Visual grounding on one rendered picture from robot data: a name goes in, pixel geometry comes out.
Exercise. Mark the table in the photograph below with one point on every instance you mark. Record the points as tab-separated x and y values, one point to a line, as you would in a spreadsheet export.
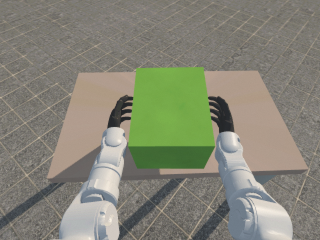
268	147

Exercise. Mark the right robot forearm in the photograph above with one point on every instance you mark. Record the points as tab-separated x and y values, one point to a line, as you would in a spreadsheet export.
235	174

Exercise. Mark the robot left upper arm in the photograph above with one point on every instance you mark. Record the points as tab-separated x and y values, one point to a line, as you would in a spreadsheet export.
90	221

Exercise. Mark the carton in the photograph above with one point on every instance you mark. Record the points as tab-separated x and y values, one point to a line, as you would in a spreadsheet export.
171	125

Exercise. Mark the left robot hand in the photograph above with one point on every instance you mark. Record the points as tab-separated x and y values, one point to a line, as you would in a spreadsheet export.
115	118

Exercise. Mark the left robot forearm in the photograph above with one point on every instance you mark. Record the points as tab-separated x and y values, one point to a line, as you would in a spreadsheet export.
106	172

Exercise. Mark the right robot hand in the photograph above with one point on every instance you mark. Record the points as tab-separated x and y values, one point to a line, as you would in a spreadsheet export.
224	120

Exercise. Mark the robot right upper arm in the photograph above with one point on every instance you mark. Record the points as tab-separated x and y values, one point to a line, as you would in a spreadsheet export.
255	219

